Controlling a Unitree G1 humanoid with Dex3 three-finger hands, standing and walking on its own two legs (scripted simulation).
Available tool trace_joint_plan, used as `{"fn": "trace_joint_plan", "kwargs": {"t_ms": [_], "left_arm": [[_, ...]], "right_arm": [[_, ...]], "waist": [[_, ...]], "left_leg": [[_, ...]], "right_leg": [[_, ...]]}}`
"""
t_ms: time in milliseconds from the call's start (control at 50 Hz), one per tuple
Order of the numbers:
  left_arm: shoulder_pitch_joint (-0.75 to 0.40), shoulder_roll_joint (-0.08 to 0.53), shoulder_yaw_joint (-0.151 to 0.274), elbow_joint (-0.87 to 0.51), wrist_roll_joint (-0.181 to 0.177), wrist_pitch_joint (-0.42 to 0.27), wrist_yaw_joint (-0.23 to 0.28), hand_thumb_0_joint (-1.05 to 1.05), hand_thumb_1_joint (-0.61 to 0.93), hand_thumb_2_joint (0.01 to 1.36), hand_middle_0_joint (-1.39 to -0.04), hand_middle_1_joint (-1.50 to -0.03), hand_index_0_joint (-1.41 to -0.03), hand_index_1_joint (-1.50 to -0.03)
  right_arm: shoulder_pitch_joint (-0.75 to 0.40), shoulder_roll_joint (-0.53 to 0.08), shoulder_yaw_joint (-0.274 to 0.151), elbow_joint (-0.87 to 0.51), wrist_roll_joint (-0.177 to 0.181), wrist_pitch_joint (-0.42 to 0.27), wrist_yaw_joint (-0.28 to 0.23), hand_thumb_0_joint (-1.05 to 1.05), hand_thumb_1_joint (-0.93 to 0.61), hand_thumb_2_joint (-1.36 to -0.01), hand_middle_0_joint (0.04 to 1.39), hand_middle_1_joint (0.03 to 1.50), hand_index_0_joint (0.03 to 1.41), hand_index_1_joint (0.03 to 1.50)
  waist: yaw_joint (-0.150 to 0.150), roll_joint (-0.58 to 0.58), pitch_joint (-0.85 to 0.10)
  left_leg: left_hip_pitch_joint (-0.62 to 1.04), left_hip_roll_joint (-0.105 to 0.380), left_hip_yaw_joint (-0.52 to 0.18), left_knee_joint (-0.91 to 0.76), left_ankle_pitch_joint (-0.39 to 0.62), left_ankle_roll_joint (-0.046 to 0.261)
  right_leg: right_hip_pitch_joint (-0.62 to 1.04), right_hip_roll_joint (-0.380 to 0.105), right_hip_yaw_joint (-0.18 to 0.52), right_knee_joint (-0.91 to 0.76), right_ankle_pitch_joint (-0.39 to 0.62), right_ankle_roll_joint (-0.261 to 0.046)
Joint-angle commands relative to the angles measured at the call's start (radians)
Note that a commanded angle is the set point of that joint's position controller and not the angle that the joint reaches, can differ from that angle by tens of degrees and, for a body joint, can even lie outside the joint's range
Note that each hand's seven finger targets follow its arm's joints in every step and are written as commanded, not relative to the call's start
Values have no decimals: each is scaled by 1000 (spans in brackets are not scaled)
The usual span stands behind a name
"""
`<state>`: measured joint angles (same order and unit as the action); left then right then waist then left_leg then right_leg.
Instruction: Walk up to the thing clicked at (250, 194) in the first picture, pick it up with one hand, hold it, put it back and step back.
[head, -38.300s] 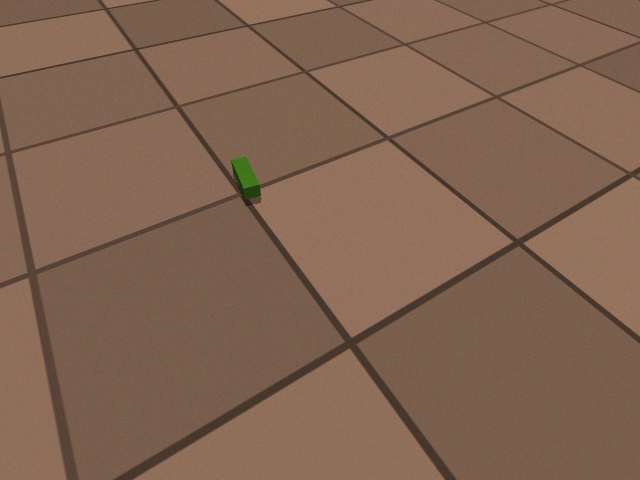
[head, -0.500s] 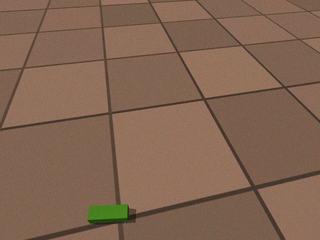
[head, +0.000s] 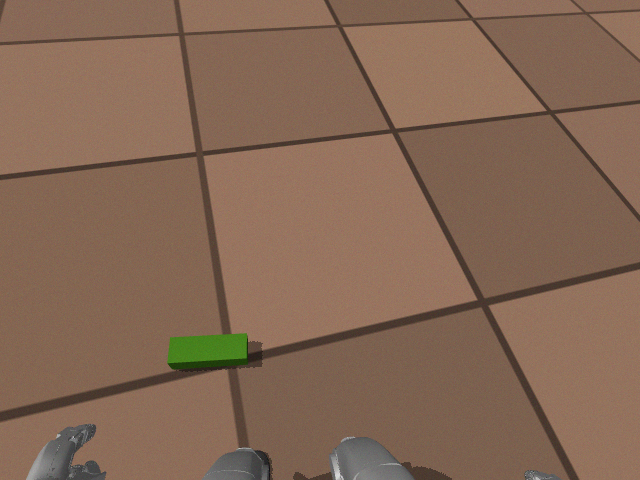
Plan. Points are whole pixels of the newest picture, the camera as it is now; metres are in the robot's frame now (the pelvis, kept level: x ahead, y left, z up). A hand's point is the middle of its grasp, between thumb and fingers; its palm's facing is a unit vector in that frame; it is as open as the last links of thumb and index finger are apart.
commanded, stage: step back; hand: left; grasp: from above
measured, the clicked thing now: (209, 351) +0.47 +0.25 -0.73
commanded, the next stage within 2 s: none
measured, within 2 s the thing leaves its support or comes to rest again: neither
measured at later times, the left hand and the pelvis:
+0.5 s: hand out of the picture -0.04 +0.25 -0.13, palm faces -0.01 -0.91 -0.42, open 7.4 cm; pelvis -0.13 -0.02 +0.00, yaw -1 degrees
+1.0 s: hand out of the picture -0.20 +0.23 -0.16, palm faces -0.04 -0.92 -0.40, open 7.4 cm; pelvis -0.30 -0.04 -0.02, yaw -3 degrees
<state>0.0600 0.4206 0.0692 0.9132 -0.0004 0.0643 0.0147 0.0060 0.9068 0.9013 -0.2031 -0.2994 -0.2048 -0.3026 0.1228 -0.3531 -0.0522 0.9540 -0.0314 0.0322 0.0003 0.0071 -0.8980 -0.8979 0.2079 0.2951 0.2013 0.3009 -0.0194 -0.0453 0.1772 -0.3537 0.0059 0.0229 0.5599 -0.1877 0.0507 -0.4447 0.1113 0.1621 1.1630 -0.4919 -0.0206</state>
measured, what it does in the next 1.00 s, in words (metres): walks backwards: right foot, then left foot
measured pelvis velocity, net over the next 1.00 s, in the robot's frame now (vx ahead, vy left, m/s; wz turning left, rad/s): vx -0.30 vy -0.04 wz -0.06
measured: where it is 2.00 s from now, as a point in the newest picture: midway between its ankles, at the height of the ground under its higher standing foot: outside the picture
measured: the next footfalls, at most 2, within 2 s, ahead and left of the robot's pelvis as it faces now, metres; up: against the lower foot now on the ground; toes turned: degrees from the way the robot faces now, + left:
right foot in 0.22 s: -0.06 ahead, -0.14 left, +0.00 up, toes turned -1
left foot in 0.60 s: -0.15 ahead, +0.09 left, +0.00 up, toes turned -1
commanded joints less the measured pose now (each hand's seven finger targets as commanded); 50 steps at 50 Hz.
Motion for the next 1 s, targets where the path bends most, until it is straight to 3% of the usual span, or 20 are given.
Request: {"fn": "trace_joint_plan", "kwargs": {"t_ms": [0, 100, 180, 200, 220, 240, 260, 280, 340, 440, 520, 560, 580, 600, 620, 640, 700, 860, 960, 980], "left_arm": [[90, 148, 45, -72, 13, -17, 12, 0, 900, 900, -200, -300, -200, -300], [125, 145, 54, -74, 16, -24, 2, 0, 900, 900, -200, -300, -200, -300], [317, 137, 66, -3, 23, -23, -15, 0, 900, 900, -200, -300, -200, -300], [337, 155, 75, 8, 33, -27, -15, 0, 900, 900, -200, -300, -200, -300], [308, 202, 89, -18, 47, -32, -14, 0, 900, 900, -200, -300, -200, -300], [193, 294, 108, -72, 49, -29, -18, 0, 900, 900, -200, -300, -200, -300], [92, 343, 114, -128, 56, -30, -13, 0, 900, 900, -200, -300, -200, -300], [13, 305, 107, -160, 52, -38, -8, 0, 900, 900, -200, -300, -200, -300], [-39, 161, 77, -169, 40, -49, 1, 0, 900, 900, -200, -300, -200, -300], [123, 149, 80, -178, 42, -45, 13, 0, 900, 900, -200, -300, -200, -300], [118, 170, 76, -196, 27, -28, 16, 0, 900, 900, -200, -300, -200, -300], [86, 172, 63, -211, 11, -12, 7, 0, 900, 900, -200, -300, -200, -300], [113, 145, 53, -218, 9, -7, 5, 0, 900, 900, -200, -300, -200, -300], [126, 111, 47, -225, 2, -6, 2, 0, 900, 900, -200, -300, -200, -300], [39, 145, 64, -238, 10, -6, 15, 0, 900, 900, -200, -300, -200, -300], [7, 168, 73, -230, 20, -7, 20, 0, 900, 900, -200, -300, -200, -300], [99, 140, 67, -185, -3, -10, 10, 0, 900, 900, -200, -300, -200, -300], [116, 122, 60, -180, 16, -32, 8, 0, 900, 900, -200, -300, -200, -300], [266, 132, 71, -88, 29, -47, -1, 0, 900, 900, -200, -300, -200, -300], [261, 175, 81, -96, 42, -51, -2, 0, 900, 900, -200, -300, -200, -300]], "right_arm": [[25, -254, -63, -105, 3, -31, -30, 0, -900, -900, 200, 300, 200, 300], [13, -290, -66, -130, -2, -21, -25, 0, -900, -900, 200, 300, 200, 300], [-60, -317, -74, -155, 2, -3, -17, 0, -900, -900, 200, 300, 200, 300], [-58, -295, -68, -153, 10, 2, -15, 0, -900, -900, 200, 300, 200, 300], [-45, -251, -57, -158, 17, 2, -13, 0, -900, -900, 200, 300, 200, 300], [-77, -210, -52, -168, 23, -1, -20, 0, -900, -900, 200, 300, 200, 300], [-80, -251, -71, -151, 12, 2, -34, 0, -900, -900, 200, 300, 200, 300], [-21, -281, -78, -128, 21, 3, -28, 0, -900, -900, 200, 300, 200, 300], [81, -210, -45, -81, 33, -6, -25, 0, -900, -900, 200, 300, 200, 300], [45, -208, -26, -129, 31, -23, -36, 0, -900, -900, 200, 300, 200, 300], [114, -196, -28, -124, 19, -36, -38, 0, -900, -900, 200, 300, 200, 300], [169, -206, -41, -93, 11, -39, -36, 0, -900, -900, 200, 300, 200, 300], [149, -259, -59, -101, 1, -40, -34, 0, -900, -900, 200, 300, 200, 300], [116, -340, -77, -119, -9, -38, -30, 0, -900, -900, 200, 300, 200, 300], [90, -412, -87, -141, -8, -33, -25, 0, -900, -900, 200, 300, 200, 300], [62, -397, -89, -146, -10, -38, -32, 0, -900, -900, 200, 300, 200, 300], [-23, -268, -48, -166, -10, -40, -39, 0, -900, -900, 200, 300, 200, 300], [49, -276, -65, -180, 0, -26, -37, 0, -900, -900, 200, 300, 200, 300], [-42, -294, -68, -206, 13, 4, -24, 0, -900, -900, 200, 300, 200, 300], [-50, -261, -59, -213, 20, 6, -21, 0, -900, -900, 200, 300, 200, 300]], "waist": [[-4, 148, -269], [-13, 213, -257], [59, 230, -275], [64, 188, -269], [57, -3, -215], [65, -230, -110], [74, -246, -39], [26, -215, -13], [-45, -82, -71], [66, -129, -189], [51, -170, -266], [14, -96, -264], [33, 15, -269], [47, 222, -255], [-16, 295, -207], [-28, 280, -163], [55, 165, -145], [-12, 211, -234], [55, 236, -288], [57, 127, -266]], "left_leg": [[342, 248, -256, -112, 354, 182], [269, 272, -246, -129, 223, 183], [64, 258, -224, -150, -80, 116], [-23, 220, -207, -110, -149, 67], [-136, 115, -131, 38, -268, 3], [-199, -92, -30, 286, -353, -56], [-121, -79, -130, 498, -398, -69], [-47, -59, -182, 598, -335, -64], [-125, -155, -194, 615, -203, -62], [-217, -91, -137, 393, -307, -82], [-54, -15, -80, 20, -251, -49], [102, -27, -35, -224, 66, -47], [206, 73, -181, -201, 185, -15], [275, 267, -432, -196, 343, 69], [108, 371, -519, -216, 344, 213], [19, 410, -584, -236, 309, 267], [119, 217, -246, -146, 446, 148], [329, 252, -242, -58, 407, 200], [100, 194, -196, 16, 140, 95], [-29, 128, -170, 93, -8, 39]], "right_leg": [[-66, -39, 5, -68, -21, 44], [62, -86, -90, -333, -21, 44], [294, -102, -158, -639, 148, -11], [350, -110, -125, -680, 164, -32], [302, -238, 123, -805, 19, -87], [113, -419, 358, -952, -105, -195], [-110, -536, 469, -1008, -151, -302], [-195, -516, 410, -1005, -134, -280], [52, -271, 12, -836, 383, -115], [444, -331, 34, -715, 606, -180], [492, -370, 41, -581, 763, -171], [377, -314, -16, -499, 675, -110], [223, -241, -56, -457, 498, -57], [23, -98, -152, -317, 167, -7], [13, -46, -84, -163, -147, 9], [39, -60, 1, -16, -155, 10], [-44, -8, 36, 88, -21, -8], [-9, -77, -64, -288, -26, 56], [302, -87, -153, -727, 249, -5], [318, -165, 9, -741, 224, -37]]}}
